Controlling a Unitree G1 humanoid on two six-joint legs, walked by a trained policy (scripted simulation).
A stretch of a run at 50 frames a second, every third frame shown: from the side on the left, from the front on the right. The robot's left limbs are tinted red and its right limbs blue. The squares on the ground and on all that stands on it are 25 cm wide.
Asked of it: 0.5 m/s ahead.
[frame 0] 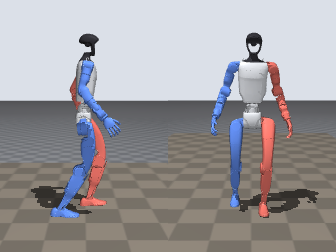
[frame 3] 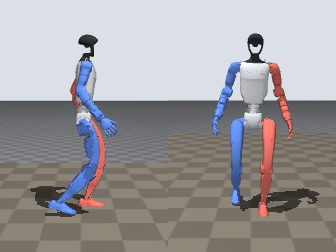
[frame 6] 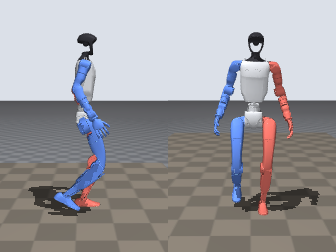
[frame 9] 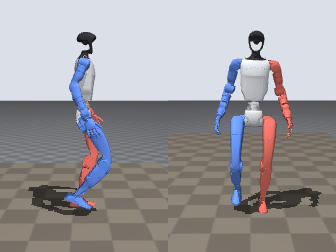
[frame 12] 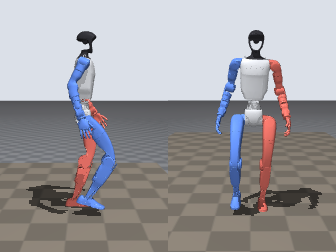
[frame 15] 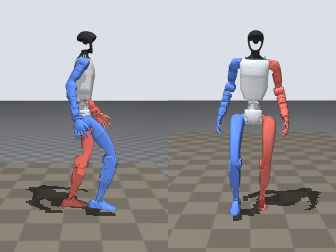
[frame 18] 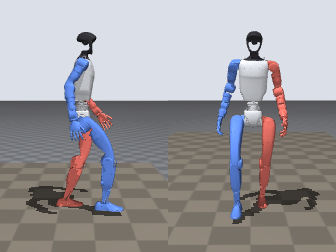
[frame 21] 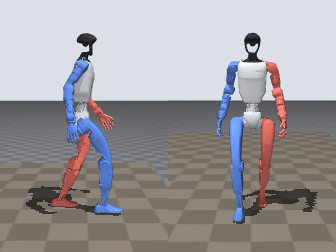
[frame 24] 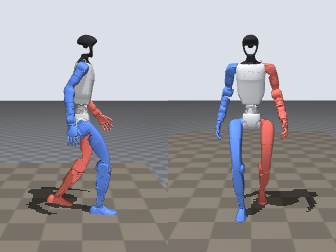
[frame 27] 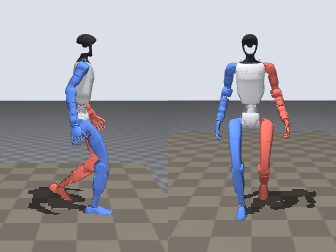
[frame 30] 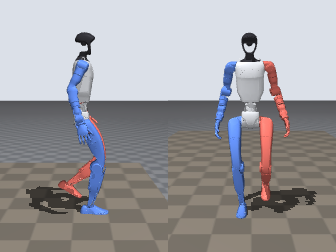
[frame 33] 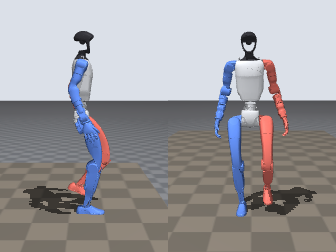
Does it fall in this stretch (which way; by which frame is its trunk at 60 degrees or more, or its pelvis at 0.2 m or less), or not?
no
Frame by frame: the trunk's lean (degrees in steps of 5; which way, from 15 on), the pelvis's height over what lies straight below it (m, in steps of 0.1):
0: 5, 0.8
3: 5, 0.8
6: 5, 0.8
9: 5, 0.8
12: 5, 0.8
15: 5, 0.8
18: 5, 0.8
21: 5, 0.8
24: 5, 0.7
27: 5, 0.8
30: 5, 0.8
33: 5, 0.8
